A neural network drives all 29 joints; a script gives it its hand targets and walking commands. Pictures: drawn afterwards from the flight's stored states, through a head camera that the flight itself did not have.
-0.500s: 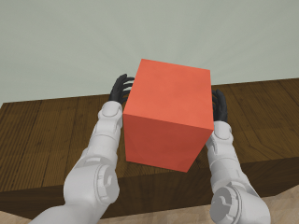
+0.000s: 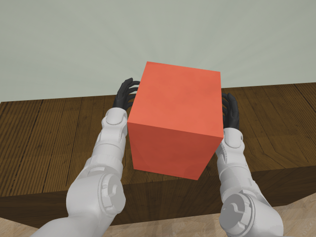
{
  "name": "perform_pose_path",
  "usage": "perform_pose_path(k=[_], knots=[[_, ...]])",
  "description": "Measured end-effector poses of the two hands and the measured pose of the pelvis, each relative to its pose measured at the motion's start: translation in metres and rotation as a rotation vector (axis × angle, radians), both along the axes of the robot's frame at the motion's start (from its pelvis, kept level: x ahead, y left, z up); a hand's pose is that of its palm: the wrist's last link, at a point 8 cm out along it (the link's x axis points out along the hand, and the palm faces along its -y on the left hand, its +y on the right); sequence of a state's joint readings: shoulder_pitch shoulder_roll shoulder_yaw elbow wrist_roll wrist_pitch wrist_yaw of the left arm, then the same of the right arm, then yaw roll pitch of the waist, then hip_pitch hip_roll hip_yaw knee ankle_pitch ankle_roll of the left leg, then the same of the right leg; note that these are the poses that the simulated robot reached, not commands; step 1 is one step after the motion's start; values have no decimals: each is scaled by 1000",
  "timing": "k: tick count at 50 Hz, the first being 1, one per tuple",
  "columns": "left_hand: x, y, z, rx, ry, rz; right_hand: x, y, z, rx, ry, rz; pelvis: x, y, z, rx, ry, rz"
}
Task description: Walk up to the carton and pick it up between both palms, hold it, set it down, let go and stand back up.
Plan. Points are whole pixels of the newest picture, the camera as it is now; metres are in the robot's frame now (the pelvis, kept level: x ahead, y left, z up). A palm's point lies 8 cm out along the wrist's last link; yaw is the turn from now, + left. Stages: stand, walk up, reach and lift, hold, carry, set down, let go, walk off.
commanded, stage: set down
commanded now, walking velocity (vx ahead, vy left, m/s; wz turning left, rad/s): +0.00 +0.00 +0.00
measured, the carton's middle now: (173, 124) +0.41 -0.05 +0.02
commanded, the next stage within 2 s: none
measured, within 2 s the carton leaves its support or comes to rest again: neither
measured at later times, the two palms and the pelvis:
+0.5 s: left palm (119, 109) +0.43 +0.10 +0.08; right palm (228, 124) +0.36 -0.19 +0.06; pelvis +0.00 +0.00 +0.00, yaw +0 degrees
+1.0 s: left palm (122, 108) +0.45 +0.09 +0.06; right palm (225, 130) +0.37 -0.19 +0.03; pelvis +0.00 +0.00 -0.01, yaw -2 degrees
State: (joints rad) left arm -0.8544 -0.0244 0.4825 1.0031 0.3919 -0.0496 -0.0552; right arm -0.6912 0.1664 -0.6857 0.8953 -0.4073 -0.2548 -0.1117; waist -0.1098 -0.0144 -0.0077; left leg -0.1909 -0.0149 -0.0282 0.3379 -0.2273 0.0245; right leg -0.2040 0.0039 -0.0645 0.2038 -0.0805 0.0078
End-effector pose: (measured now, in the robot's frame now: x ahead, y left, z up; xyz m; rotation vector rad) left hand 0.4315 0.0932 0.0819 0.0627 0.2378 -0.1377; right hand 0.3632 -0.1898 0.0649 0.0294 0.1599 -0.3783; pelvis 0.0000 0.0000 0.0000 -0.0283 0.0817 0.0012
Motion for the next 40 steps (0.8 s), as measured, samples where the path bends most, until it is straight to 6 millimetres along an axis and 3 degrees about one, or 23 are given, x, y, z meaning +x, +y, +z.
perform_pose_path(k=[40], knots=[[-1,5,-7,22,2,-2,2,2,-2,-35,-33,25,-1,1,0,5,-14,-4]])
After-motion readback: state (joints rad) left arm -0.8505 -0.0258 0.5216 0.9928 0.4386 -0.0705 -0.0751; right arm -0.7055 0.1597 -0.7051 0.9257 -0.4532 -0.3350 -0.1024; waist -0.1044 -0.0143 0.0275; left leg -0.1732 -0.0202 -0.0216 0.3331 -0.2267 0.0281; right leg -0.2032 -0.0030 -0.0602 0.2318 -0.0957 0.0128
